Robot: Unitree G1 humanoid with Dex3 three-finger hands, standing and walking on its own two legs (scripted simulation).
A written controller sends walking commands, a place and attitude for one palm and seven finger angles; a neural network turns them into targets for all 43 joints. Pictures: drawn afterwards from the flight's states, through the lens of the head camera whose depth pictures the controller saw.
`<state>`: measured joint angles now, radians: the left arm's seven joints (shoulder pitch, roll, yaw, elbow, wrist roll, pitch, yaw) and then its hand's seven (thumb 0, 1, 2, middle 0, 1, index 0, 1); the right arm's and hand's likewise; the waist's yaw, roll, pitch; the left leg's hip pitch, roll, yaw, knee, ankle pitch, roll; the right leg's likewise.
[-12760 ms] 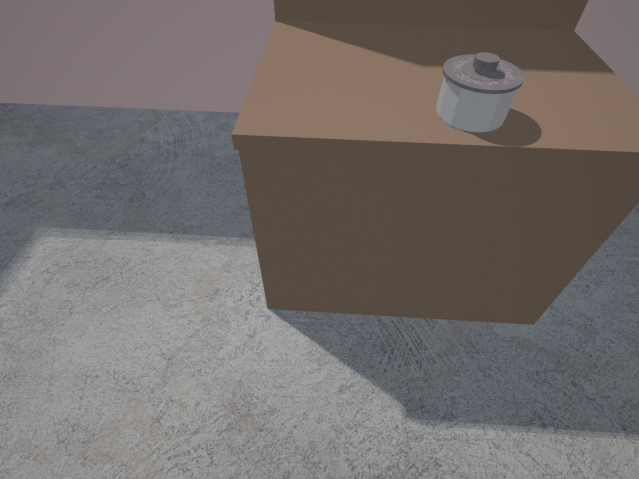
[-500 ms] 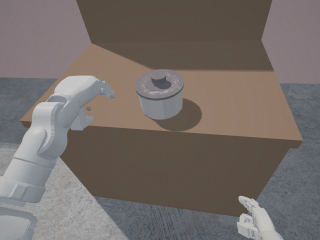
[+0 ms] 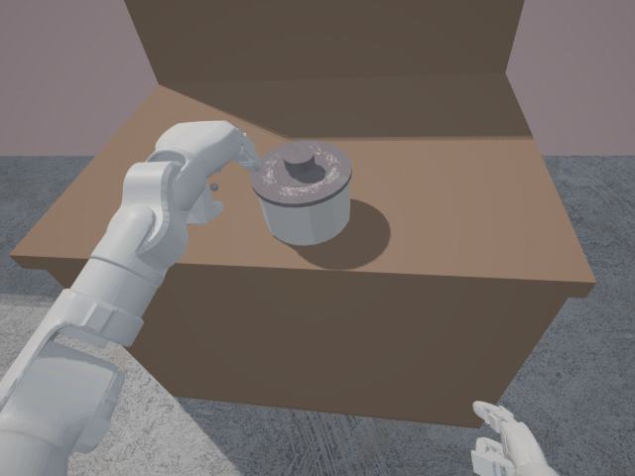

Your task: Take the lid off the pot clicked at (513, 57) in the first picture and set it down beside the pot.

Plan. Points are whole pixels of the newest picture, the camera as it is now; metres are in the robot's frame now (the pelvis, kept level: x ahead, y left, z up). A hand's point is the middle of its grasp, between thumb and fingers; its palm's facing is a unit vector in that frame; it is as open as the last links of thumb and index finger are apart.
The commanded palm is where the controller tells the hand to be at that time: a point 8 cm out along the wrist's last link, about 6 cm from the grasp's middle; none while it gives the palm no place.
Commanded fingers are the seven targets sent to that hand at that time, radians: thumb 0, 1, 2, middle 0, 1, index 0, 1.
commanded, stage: move the open hand above the knob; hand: left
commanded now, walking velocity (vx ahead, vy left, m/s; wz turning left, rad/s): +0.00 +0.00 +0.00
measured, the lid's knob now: (299, 159) +0.55 +0.08 +0.12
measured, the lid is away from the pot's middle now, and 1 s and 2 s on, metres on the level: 0.00 0.00 0.00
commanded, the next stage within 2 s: lower the open fingers around the knob in 1.58 s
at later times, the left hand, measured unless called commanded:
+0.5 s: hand (264, 153) +0.47 +0.10 +0.19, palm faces -0.23 +0.00 -0.97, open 9.9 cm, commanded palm +0.46 +0.11 +0.25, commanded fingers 0.00 -0.34 1.60 -0.87 -0.08 -0.87 -0.08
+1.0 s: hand (301, 126) +0.53 +0.06 +0.19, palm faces -0.27 -0.01 -0.96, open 9.9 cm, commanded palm +0.51 +0.08 +0.25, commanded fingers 0.00 -0.34 1.60 -0.87 -0.08 -0.87 -0.08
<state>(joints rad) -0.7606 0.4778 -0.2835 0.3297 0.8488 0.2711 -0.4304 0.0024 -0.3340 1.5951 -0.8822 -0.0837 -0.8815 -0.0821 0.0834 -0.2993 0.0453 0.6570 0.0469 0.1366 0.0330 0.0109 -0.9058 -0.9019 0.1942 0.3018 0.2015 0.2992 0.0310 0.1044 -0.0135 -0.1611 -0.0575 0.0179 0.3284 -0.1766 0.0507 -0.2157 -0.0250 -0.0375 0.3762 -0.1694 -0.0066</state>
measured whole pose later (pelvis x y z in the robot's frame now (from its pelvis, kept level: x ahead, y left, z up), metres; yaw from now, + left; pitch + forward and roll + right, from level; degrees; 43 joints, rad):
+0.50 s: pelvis +0.02 +0.00 +0.00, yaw +0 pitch +3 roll +1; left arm -1.05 0.36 -0.37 0.66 0.86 0.30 -0.42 0.00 -0.33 1.60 -0.88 -0.08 -0.88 -0.08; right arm 0.11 -0.28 0.05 0.69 0.05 0.17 0.02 0.01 -0.91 -0.90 0.19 0.30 0.20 0.30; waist -0.01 0.09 -0.03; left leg -0.20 -0.06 0.02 0.34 -0.20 0.05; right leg -0.26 -0.03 -0.03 0.40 -0.20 0.00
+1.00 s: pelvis +0.03 +0.00 +0.00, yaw -2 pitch +8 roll +1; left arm -1.31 0.31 -0.31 1.07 0.91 0.26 -0.34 0.00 -0.33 1.60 -0.88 -0.08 -0.88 -0.08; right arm 0.23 -0.30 0.02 0.78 0.04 0.16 -0.01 0.01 -0.91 -0.90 0.19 0.30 0.20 0.30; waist -0.09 0.08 -0.06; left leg -0.26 -0.05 0.06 0.32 -0.20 0.06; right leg -0.34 -0.02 0.01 0.39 -0.19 0.00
